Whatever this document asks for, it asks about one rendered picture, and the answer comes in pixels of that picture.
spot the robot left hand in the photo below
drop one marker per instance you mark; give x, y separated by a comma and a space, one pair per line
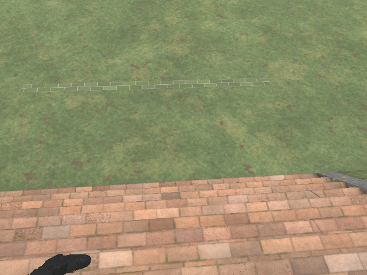
60, 264

